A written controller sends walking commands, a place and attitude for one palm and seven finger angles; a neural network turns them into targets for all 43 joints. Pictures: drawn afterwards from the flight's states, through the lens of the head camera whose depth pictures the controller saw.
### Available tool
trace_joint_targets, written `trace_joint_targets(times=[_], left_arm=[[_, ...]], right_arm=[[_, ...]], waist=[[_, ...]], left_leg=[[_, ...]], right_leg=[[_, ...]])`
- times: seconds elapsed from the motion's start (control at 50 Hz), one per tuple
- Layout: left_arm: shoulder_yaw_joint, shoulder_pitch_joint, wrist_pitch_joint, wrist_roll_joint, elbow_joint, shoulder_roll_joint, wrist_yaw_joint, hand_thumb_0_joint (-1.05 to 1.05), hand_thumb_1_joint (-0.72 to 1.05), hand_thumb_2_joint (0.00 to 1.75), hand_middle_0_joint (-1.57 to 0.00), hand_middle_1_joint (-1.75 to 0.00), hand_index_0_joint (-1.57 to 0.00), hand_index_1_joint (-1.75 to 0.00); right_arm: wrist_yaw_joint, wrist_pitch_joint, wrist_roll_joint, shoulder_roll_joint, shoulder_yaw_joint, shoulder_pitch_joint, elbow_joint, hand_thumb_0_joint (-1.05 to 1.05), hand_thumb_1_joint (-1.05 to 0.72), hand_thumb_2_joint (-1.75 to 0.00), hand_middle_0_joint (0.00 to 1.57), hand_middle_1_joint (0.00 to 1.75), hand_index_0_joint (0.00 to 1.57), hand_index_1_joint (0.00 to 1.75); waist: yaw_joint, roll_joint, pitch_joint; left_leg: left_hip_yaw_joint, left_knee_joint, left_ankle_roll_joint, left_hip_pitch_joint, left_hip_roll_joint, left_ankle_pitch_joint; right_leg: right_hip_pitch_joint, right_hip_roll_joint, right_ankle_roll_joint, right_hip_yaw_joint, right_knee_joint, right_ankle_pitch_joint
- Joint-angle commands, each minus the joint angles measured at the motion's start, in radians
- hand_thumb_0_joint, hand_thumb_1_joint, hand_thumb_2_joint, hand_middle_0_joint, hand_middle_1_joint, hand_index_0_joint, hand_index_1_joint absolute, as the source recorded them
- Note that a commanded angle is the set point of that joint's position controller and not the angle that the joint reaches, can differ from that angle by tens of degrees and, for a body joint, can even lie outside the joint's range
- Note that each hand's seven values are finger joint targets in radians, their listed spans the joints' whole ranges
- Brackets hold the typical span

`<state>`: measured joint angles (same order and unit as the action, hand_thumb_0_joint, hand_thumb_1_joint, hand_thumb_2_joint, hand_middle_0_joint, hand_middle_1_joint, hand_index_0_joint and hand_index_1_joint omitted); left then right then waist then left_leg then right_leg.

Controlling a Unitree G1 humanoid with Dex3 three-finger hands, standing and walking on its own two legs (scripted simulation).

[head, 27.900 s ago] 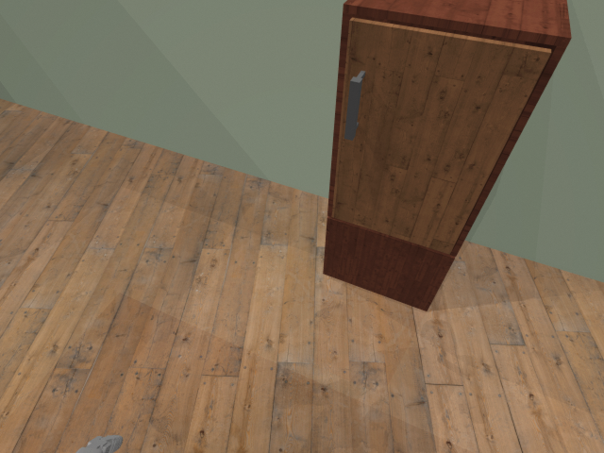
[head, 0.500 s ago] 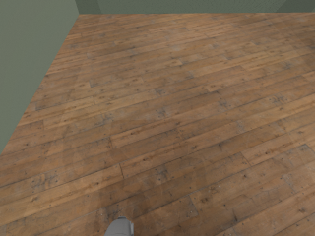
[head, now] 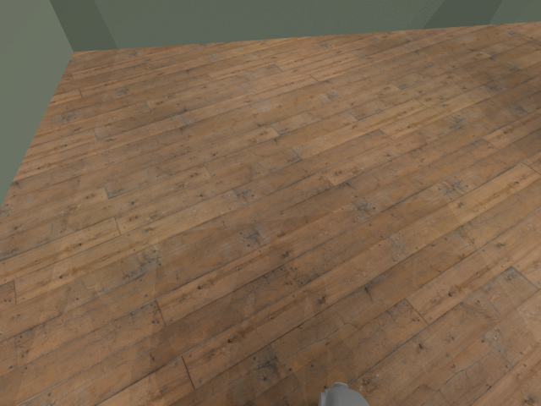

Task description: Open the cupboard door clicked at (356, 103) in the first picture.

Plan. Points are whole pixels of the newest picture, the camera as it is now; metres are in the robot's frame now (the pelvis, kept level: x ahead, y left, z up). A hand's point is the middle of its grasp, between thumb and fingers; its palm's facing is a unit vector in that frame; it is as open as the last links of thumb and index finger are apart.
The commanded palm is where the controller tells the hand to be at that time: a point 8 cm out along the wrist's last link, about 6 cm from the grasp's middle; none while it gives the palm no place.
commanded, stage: turn to face it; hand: left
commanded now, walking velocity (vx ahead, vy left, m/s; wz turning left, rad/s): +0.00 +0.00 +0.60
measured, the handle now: out of the picture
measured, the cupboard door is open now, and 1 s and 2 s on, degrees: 45 45 45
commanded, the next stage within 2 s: none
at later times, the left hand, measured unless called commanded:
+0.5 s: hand (177, 380) +0.19 +0.19 -0.20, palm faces +0.24 -0.96 -0.15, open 7.3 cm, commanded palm none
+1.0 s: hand out of the picture +0.12 +0.15 -0.16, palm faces +0.51 -0.81 -0.29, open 7.4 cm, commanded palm none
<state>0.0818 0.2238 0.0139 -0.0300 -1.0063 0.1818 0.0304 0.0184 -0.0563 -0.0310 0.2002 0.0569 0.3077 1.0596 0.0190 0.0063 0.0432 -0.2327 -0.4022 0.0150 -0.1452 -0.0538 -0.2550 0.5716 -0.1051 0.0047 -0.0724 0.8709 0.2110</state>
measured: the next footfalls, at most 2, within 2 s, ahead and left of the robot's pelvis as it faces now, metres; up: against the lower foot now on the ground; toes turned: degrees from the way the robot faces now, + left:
right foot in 0.10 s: +0.17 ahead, -0.14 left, +0.00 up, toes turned -7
left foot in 0.44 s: +0.18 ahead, +0.11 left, +0.00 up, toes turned +20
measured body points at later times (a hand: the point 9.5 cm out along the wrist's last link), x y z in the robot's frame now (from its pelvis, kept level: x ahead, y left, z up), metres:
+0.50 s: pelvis +0.13 +0.00 -0.02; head +0.15 +0.03 +0.42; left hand +0.18 +0.24 -0.18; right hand +0.22 -0.23 -0.16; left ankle +0.15 +0.10 -0.74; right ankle +0.12 -0.14 -0.71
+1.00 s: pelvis +0.18 -0.06 +0.00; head +0.23 -0.05 +0.44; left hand +0.10 +0.19 -0.13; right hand +0.40 -0.24 -0.15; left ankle +0.09 +0.05 -0.67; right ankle +0.21 -0.15 -0.74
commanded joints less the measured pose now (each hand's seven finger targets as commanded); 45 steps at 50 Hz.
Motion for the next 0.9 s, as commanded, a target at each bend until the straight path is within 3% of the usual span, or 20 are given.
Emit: trace_joint_targets(times=[0.0, 0.04, 0.06, 0.08, 0.1, 0.14, 0.16, 0.24, 0.36, 0.38, 0.4, 0.42, 0.44, 0.54, 0.68, 0.74, 0.76, 0.78, 0.8, 0.88], left_arm=[[-0.011, -0.030, -0.028, 0.000, 0.070, 0.015, 0.006, 0.00, 0.90, 0.90, -0.20, -0.30, -0.20, -0.30], [-0.016, 0.053, -0.044, 0.000, 0.027, 0.047, -0.006, 0.00, 0.90, 0.90, -0.20, -0.30, -0.20, -0.30], [-0.006, 0.132, -0.058, 0.000, -0.005, 0.105, -0.017, 0.00, 0.90, 0.90, -0.20, -0.30, -0.20, -0.30], [0.006, 0.206, -0.071, -0.003, -0.031, 0.200, -0.031, 0.00, 0.90, 0.90, -0.20, -0.30, -0.20, -0.30], [0.006, 0.238, -0.067, 0.012, -0.038, 0.254, -0.035, 0.00, 0.90, 0.90, -0.20, -0.30, -0.20, -0.30], [-0.001, 0.131, -0.070, 0.013, -0.013, 0.208, -0.054, 0.00, 0.90, 0.90, -0.20, -0.30, -0.20, -0.30], [-0.007, 0.083, -0.065, 0.013, 0.002, 0.178, -0.060, 0.00, 0.90, 0.90, -0.20, -0.30, -0.20, -0.30], [-0.012, -0.068, -0.047, 0.009, 0.058, 0.142, -0.062, 0.00, 0.90, 0.90, -0.20, -0.30, -0.20, -0.30], [0.018, -0.069, -0.023, 0.012, 0.088, 0.145, -0.058, 0.00, 0.90, 0.90, -0.20, -0.30, -0.20, -0.30], [0.013, -0.056, -0.012, 0.015, 0.099, 0.121, -0.055, 0.00, 0.90, 0.90, -0.20, -0.30, -0.20, -0.30], [0.007, -0.039, 0.001, 0.025, 0.135, 0.064, -0.051, 0.00, 0.90, 0.90, -0.20, -0.30, -0.20, -0.30], [-0.002, -0.121, 0.005, 0.016, 0.182, 0.075, -0.051, 0.00, 0.90, 0.90, -0.20, -0.30, -0.20, -0.30], [0.004, -0.158, 0.005, 0.008, 0.192, 0.066, -0.050, 0.00, 0.90, 0.90, -0.20, -0.30, -0.20, -0.30], [0.005, -0.093, -0.001, 0.013, 0.140, 0.079, -0.043, 0.00, 0.90, 0.90, -0.20, -0.30, -0.20, -0.30], [-0.002, -0.080, 0.008, 0.017, 0.168, 0.100, -0.045, 0.00, 0.90, 0.90, -0.20, -0.30, -0.20, -0.30], [0.005, 0.022, 0.000, 0.020, 0.149, 0.124, -0.050, 0.00, 0.90, 0.90, -0.20, -0.30, -0.20, -0.30], [0.014, 0.059, -0.009, 0.015, 0.145, 0.162, -0.055, 0.00, 0.90, 0.90, -0.20, -0.30, -0.20, -0.30], [0.032, 0.092, -0.020, -0.002, 0.151, 0.258, -0.064, 0.00, 0.90, 0.90, -0.20, -0.30, -0.20, -0.30], [0.028, 0.066, -0.017, -0.003, 0.167, 0.299, -0.064, 0.00, 0.90, 0.90, -0.20, -0.30, -0.20, -0.30], [-0.003, -0.050, -0.028, 0.007, 0.191, 0.175, -0.067, 0.00, 0.90, 0.90, -0.20, -0.30, -0.20, -0.30]], right_arm=[[0.001, -0.005, -0.002, 0.113, 0.003, 0.066, -0.033, 0.00, -0.90, -0.90, 0.20, 0.30, 0.20, 0.30], [0.000, 0.002, 0.004, 0.100, -0.008, 0.086, -0.011, 0.00, -0.90, -0.90, 0.20, 0.30, 0.20, 0.30], [-0.004, 0.003, 0.013, 0.074, -0.014, 0.089, -0.006, 0.00, -0.90, -0.90, 0.20, 0.30, 0.20, 0.30], [-0.014, 0.005, 0.022, 0.024, -0.025, 0.123, -0.014, 0.00, -0.90, -0.90, 0.20, 0.30, 0.20, 0.30], [-0.006, 0.023, 0.023, 0.035, -0.021, 0.120, -0.024, 0.00, -0.90, -0.90, 0.20, 0.30, 0.20, 0.30], [0.004, 0.032, 0.027, 0.038, -0.019, 0.074, -0.026, 0.00, -0.90, -0.90, 0.20, 0.30, 0.20, 0.30], [0.003, 0.038, 0.027, 0.044, -0.014, 0.062, -0.020, 0.00, -0.90, -0.90, 0.20, 0.30, 0.20, 0.30], [-0.015, 0.078, 0.019, -0.014, -0.018, 0.102, -0.010, 0.00, -0.90, -0.90, 0.20, 0.30, 0.20, 0.30], [-0.030, 0.079, 0.008, 0.017, 0.000, 0.083, -0.067, 0.00, -0.90, -0.90, 0.20, 0.30, 0.20, 0.30], [-0.032, 0.075, 0.006, 0.066, 0.012, 0.112, -0.075, 0.00, -0.90, -0.90, 0.20, 0.30, 0.20, 0.30], [-0.025, 0.068, -0.005, 0.174, 0.039, 0.151, -0.096, 0.00, -0.90, -0.90, 0.20, 0.30, 0.20, 0.30], [-0.009, 0.071, -0.011, 0.232, 0.053, 0.182, -0.098, 0.00, -0.90, -0.90, 0.20, 0.30, 0.20, 0.30], [-0.001, 0.063, -0.010, 0.231, 0.055, 0.153, -0.105, 0.00, -0.90, -0.90, 0.20, 0.30, 0.20, 0.30], [0.012, 0.042, 0.005, 0.173, 0.036, 0.010, -0.149, 0.00, -0.90, -0.90, 0.20, 0.30, 0.20, 0.30], [-0.005, 0.073, 0.001, 0.220, 0.060, -0.063, -0.182, 0.00, -0.90, -0.90, 0.20, 0.30, 0.20, 0.30], [-0.010, 0.086, 0.007, 0.224, 0.065, -0.140, -0.216, 0.00, -0.90, -0.90, 0.20, 0.30, 0.20, 0.30], [-0.014, 0.089, 0.015, 0.201, 0.063, -0.156, -0.228, 0.00, -0.90, -0.90, 0.20, 0.30, 0.20, 0.30], [-0.023, 0.090, 0.024, 0.138, 0.055, -0.159, -0.250, 0.00, -0.90, -0.90, 0.20, 0.30, 0.20, 0.30], [-0.029, 0.090, 0.017, 0.139, 0.055, -0.186, -0.270, 0.00, -0.90, -0.90, 0.20, 0.30, 0.20, 0.30], [-0.043, 0.111, 0.015, 0.121, 0.047, -0.160, -0.212, 0.00, -0.90, -0.90, 0.20, 0.30, 0.20, 0.30]], waist=[[-0.022, -0.088, 0.026], [0.011, -0.038, -0.036], [0.050, 0.037, -0.086], [0.065, 0.216, -0.147], [0.073, 0.218, -0.175], [0.047, 0.277, -0.173], [0.030, 0.221, -0.165], [-0.052, 0.161, -0.065], [-0.062, 0.071, -0.052], [-0.075, -0.099, -0.062], [-0.093, -0.397, -0.071], [-0.137, -0.318, -0.089], [-0.114, -0.244, -0.102], [-0.046, -0.147, -0.150], [-0.051, -0.174, -0.111], [-0.004, -0.149, -0.105], [0.017, -0.057, -0.100], [0.036, 0.203, -0.101], [0.036, 0.296, -0.060], [-0.045, 0.205, -0.045]], left_leg=[[0.132, 0.142, 0.112, -0.122, -0.265, 0.150], [0.113, -0.002, 0.063, -0.135, -0.192, 0.218], [0.086, -0.136, 0.019, -0.223, -0.128, 0.148], [0.024, -0.341, -0.031, -0.386, -0.008, -0.154], [0.095, -0.531, -0.041, -0.364, 0.000, -0.459], [0.205, -0.710, -0.049, -0.440, -0.036, -0.368], [0.215, -0.731, -0.057, -0.432, -0.051, -0.323], [0.154, -0.590, -0.070, -0.291, -0.055, -0.173], [0.085, -0.199, -0.059, -0.123, -0.017, 0.022], [0.202, -0.082, -0.031, -0.052, -0.066, 0.099], [0.578, 0.054, 0.098, -0.032, -0.308, 0.279], [0.737, 0.115, 0.208, -0.067, -0.407, 0.242], [0.741, 0.114, 0.206, -0.070, -0.366, 0.181], [0.458, 0.019, 0.132, 0.015, -0.213, 0.507], [0.506, 0.033, 0.138, -0.062, -0.176, 0.316], [0.526, -0.018, 0.104, -0.204, -0.129, 0.207], [0.494, -0.084, 0.058, -0.303, -0.071, 0.088], [0.346, -0.299, -0.023, -0.477, 0.070, -0.158], [0.253, -0.574, -0.050, -0.485, 0.111, -0.364], [0.251, -0.802, -0.077, -0.452, 0.023, -0.185]], right_leg=[[-0.200, 0.030, -0.009, -0.014, -0.190, -0.054], [-0.419, 0.071, -0.016, -0.051, -0.335, -0.109], [-0.591, -0.007, -0.038, 0.040, -0.375, -0.213], [-0.744, -0.238, -0.117, 0.271, -0.437, -0.343], [-0.678, -0.379, -0.205, 0.345, -0.529, -0.377], [-0.658, -0.354, -0.223, 0.300, -0.502, -0.591], [-0.620, -0.332, -0.210, 0.207, -0.489, -0.638], [-0.344, -0.260, -0.136, -0.032, -0.550, -0.378], [-0.276, -0.238, -0.060, -0.120, -0.387, -0.046], [-0.197, -0.180, -0.017, -0.143, -0.256, 0.112], [-0.036, -0.040, 0.066, -0.167, -0.025, 0.404], [-0.011, 0.015, 0.058, -0.032, 0.179, 0.482], [0.044, 0.025, 0.051, 0.026, 0.298, 0.417], [0.030, 0.021, 0.080, 0.078, 0.272, 0.193], [-0.151, 0.083, 0.068, 0.042, -0.073, 0.219], [-0.369, 0.103, 0.051, 0.021, -0.323, 0.086], [-0.482, 0.048, 0.036, 0.066, -0.477, 0.043], [-0.576, -0.200, -0.045, 0.348, -0.629, 0.089], [-0.448, -0.394, -0.153, 0.465, -0.661, 0.017], [-0.400, -0.212, -0.127, 0.136, -0.524, -0.364]])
